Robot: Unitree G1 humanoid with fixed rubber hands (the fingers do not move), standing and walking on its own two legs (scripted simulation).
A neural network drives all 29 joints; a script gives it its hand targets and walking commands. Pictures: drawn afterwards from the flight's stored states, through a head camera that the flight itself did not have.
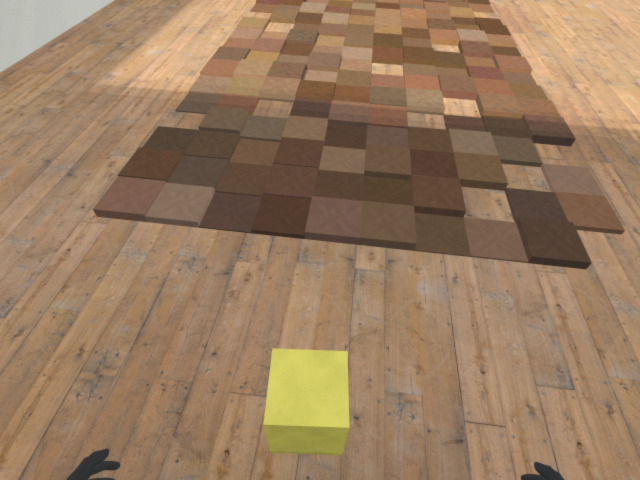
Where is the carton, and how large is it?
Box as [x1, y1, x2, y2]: [263, 348, 348, 454]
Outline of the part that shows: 272,348 263,423 270,452 342,454 348,431 347,351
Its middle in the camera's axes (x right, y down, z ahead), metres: -0.03 +0.48 +1.10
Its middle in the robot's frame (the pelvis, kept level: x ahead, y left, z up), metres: +0.46 +0.03 -0.65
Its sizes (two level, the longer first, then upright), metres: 0.210 0.200 0.250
